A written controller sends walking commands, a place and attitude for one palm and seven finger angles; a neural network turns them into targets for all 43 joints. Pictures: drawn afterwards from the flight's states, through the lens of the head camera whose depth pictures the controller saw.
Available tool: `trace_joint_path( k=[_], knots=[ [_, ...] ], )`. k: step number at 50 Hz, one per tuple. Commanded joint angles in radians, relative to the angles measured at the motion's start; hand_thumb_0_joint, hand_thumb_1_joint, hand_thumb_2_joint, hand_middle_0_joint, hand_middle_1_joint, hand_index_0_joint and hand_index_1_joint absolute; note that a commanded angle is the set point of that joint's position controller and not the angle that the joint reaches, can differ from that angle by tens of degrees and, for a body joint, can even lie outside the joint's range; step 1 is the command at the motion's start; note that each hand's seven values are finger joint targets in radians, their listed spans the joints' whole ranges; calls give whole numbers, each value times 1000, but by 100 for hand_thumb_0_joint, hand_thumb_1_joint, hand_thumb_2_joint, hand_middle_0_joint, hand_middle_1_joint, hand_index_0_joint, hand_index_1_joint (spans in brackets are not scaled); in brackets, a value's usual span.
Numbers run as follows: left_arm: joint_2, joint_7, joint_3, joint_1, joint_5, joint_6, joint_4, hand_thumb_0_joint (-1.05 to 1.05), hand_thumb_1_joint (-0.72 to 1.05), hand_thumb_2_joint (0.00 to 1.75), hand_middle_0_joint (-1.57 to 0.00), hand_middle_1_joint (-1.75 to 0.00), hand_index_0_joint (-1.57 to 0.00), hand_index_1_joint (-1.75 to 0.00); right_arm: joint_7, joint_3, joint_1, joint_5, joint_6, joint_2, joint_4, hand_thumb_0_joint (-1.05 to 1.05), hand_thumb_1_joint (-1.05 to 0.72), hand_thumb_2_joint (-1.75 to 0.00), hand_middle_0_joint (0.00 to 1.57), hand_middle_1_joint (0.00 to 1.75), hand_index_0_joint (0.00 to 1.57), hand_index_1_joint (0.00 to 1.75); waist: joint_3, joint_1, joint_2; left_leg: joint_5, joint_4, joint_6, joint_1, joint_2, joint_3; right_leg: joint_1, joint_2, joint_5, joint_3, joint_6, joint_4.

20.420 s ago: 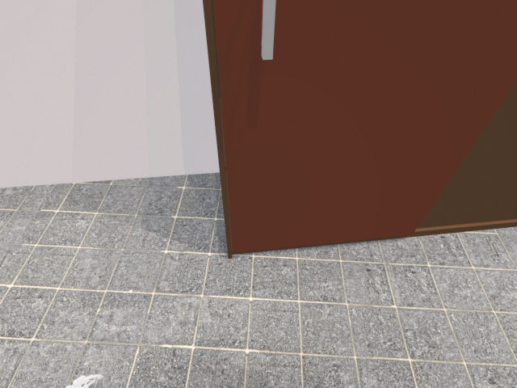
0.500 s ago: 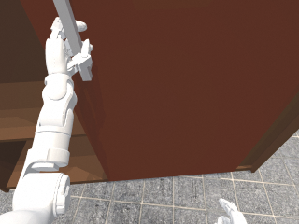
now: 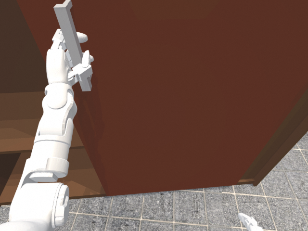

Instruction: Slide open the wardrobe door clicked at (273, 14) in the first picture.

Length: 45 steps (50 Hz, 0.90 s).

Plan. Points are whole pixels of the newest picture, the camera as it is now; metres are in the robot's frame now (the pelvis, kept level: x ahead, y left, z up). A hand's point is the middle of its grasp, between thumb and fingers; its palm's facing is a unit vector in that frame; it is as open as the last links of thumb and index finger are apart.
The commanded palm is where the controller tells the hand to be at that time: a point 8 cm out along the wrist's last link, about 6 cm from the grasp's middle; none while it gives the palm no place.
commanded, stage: loosen the grip on the handle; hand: left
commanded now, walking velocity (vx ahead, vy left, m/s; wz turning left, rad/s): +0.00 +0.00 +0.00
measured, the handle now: (78, 49) +0.46 +0.20 +0.27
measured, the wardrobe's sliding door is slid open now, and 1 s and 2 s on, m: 0.67 0.66 0.63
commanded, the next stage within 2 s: slip the hand off the handle in 0.60 s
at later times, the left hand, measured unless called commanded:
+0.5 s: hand (84, 62) +0.42 +0.18 +0.25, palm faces +0.23 -0.97 -0.11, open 13.7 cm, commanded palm +0.39 +0.24 +0.24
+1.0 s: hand (78, 60) +0.42 +0.19 +0.26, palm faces +0.19 -0.98 -0.09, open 14.7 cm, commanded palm +0.39 +0.28 +0.25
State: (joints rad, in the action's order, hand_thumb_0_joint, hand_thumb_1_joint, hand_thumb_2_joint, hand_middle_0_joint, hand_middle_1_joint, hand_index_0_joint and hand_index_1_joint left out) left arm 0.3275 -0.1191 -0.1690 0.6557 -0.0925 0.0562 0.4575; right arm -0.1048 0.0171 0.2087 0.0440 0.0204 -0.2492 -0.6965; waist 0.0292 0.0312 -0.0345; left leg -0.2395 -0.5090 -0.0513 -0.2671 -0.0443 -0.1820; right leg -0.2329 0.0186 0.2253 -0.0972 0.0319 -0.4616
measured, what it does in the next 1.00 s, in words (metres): stands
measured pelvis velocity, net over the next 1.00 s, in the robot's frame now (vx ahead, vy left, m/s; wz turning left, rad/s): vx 0.00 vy -0.03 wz -0.03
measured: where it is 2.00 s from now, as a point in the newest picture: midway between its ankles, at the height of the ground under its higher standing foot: outside the picture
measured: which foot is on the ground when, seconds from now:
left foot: down 0.00-1.00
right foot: down 0.00-1.00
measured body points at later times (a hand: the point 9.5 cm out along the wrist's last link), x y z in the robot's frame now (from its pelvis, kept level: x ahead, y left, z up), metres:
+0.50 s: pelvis -0.03 -0.03 +0.00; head -0.02 -0.03 +0.45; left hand +0.41 +0.23 +0.26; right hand +0.05 -0.30 -0.11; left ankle +0.03 +0.07 -0.74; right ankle +0.01 -0.10 -0.74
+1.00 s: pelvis +0.00 -0.03 +0.00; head +0.00 -0.04 +0.45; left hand +0.41 +0.24 +0.26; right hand +0.15 -0.28 -0.09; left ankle +0.03 +0.07 -0.74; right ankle +0.01 -0.10 -0.74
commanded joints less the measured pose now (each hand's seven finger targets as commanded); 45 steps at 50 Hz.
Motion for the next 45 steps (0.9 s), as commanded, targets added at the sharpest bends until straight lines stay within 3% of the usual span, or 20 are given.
trace_joint_path(
  k=[1,2,3,4,5,6,7,9,13,14,17,20,21,23,25,28,32,35,39,45],
  knots=[
    [767,25,-380,1199,168,66,-192,0,90,90,-45,-140,-45,-140,27,-94,-17,-20,-109,-117,124,0,-90,-90,20,30,20,30,9,-45,265,178,10,-7,83,-95,50,-82,-77,-360,169,-84,180],
    [323,88,-145,930,128,-46,279,0,78,84,-45,-140,-45,-140,40,-58,-21,-35,-184,-142,107,0,-90,-90,20,30,20,30,323,80,239,405,116,4,55,19,134,65,-28,-538,83,33,-38],
    [229,125,-175,699,72,-59,182,0,66,78,-45,-140,-45,-140,42,-77,52,14,-187,-147,105,0,-90,-90,20,30,20,30,391,11,133,510,55,34,163,-4,157,21,-37,-427,44,29,-44],
    [284,148,-240,617,45,-45,177,0,54,73,-45,-140,-45,-140,39,-71,31,11,-202,-160,106,0,-90,-90,20,30,20,30,425,-48,-185,567,39,88,294,-3,154,-32,-51,-323,62,42,-22],
    [349,138,-300,620,3,6,34,0,42,67,-45,-140,-45,-140,43,-55,52,-8,-196,-155,103,0,-90,-90,20,30,20,30,464,-63,-207,488,56,102,353,-6,180,-39,-38,-220,60,29,14],
    [269,131,-196,686,7,37,-15,0,30,61,-45,-140,-45,-140,41,-51,11,-14,-207,-144,126,0,-90,-90,20,30,20,30,385,-29,-128,329,63,68,302,-12,168,-63,-35,-166,75,22,37],
    [222,116,-156,675,5,64,48,0,17,55,-45,-140,-45,-140,46,-45,25,-12,-211,-139,113,0,-90,-90,20,30,20,30,295,-3,31,215,78,35,208,-14,166,-66,-28,-122,73,13,57],
    [215,101,-116,643,22,123,95,0,-7,43,-45,-140,-45,-140,55,-46,33,-4,-216,-156,114,0,-90,-90,20,30,20,30,190,24,168,43,104,12,116,-17,173,-92,-28,-18,72,0,79],
    [221,106,-50,728,40,189,79,0,-55,20,-42,-137,-42,-137,59,-38,21,14,-236,-153,121,0,-90,-90,20,30,20,30,217,28,42,-131,108,7,92,8,169,-117,-39,122,119,-1,86],
    [263,104,-84,727,40,200,103,0,-55,20,-41,-135,-41,-135,57,-41,29,13,-234,-160,110,0,-90,-90,20,30,20,30,221,27,28,-137,103,7,84,8,170,-112,-42,126,122,1,86],
    [261,118,-46,766,41,224,120,0,-55,20,-37,-130,-37,-130,56,-37,39,17,-251,-157,103,0,-90,-90,20,30,20,30,211,38,36,-158,77,4,32,29,171,-116,-42,203,151,-2,99],
    [314,121,-96,723,21,232,117,0,-55,20,-33,-125,-33,-125,50,-40,40,17,-250,-166,101,0,-90,-90,20,30,20,30,235,22,45,-137,65,1,-12,38,174,-71,-47,225,176,-3,107],
    [508,115,-244,742,23,234,59,0,-55,20,-32,-123,-32,-123,44,-46,35,14,-246,-175,102,0,-90,-90,20,30,20,30,289,-16,18,-115,60,0,-25,35,172,-2,-56,237,205,-1,115],
    [449,122,-203,707,10,210,49,0,-55,20,-29,-120,-29,-120,42,-40,11,13,-238,-155,114,0,-90,-90,20,30,20,30,264,-11,28,-77,54,-1,-68,36,158,39,-69,230,234,-7,129],
    [449,134,-218,586,-3,187,84,0,-55,20,-26,-117,-26,-117,40,-38,17,18,-231,-163,115,0,-90,-90,20,30,20,30,214,-22,45,-62,67,-4,-79,31,159,40,-65,198,225,-6,130],
    [448,138,-225,542,-14,155,-21,0,-55,20,-25,-115,-25,-115,34,-42,9,18,-225,-163,127,0,-90,-90,20,30,20,30,219,-26,-1,-14,62,-7,-34,32,148,32,-63,119,211,-8,125],
    [438,134,-245,497,-37,93,-48,0,-55,20,-25,-115,-25,-115,25,-43,25,16,-215,-170,125,0,-90,-90,20,30,20,30,225,-18,77,42,57,-8,-25,31,145,44,-61,13,200,-23,116],
    [406,135,-224,520,-44,62,-133,0,-55,20,-25,-115,-25,-115,22,-39,11,20,-206,-164,133,0,-90,-90,20,30,20,30,261,-17,27,93,58,-8,23,33,145,50,-54,-80,174,-22,90],
    [484,123,-300,464,-31,18,-82,0,-55,20,-25,-115,-25,-115,12,-39,27,18,-187,-168,123,0,-90,-90,20,30,20,30,246,-25,74,114,53,-8,14,30,149,53,-49,-120,155,-27,78],
    [495,137,-305,464,-33,-4,-63,0,-55,20,-25,-115,-25,-115,1,-25,16,21,-164,-155,139,0,-90,-90,20,30,20,30,247,-23,62,132,47,-5,7,35,152,58,-52,-169,156,-31,65]
  ],
)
